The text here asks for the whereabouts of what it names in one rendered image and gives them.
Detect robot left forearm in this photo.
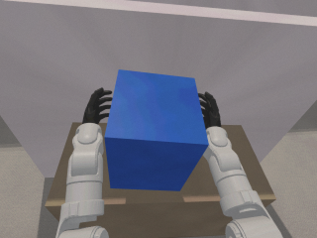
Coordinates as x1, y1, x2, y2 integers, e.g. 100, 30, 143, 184
55, 123, 105, 238

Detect right robot upper arm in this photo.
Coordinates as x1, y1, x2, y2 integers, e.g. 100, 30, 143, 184
225, 215, 282, 238

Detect pedestal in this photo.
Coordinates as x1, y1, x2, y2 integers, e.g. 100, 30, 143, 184
45, 122, 276, 238

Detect left robot upper arm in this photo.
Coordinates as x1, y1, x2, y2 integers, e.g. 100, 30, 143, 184
58, 226, 109, 238

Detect carton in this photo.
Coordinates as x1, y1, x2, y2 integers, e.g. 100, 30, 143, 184
104, 69, 209, 191

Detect left robot hand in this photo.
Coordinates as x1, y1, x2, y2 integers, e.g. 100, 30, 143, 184
82, 87, 113, 125

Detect robot right forearm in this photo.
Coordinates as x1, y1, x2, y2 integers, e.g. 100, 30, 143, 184
203, 126, 283, 238

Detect right robot hand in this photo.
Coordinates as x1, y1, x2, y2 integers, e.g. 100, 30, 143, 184
198, 91, 222, 130

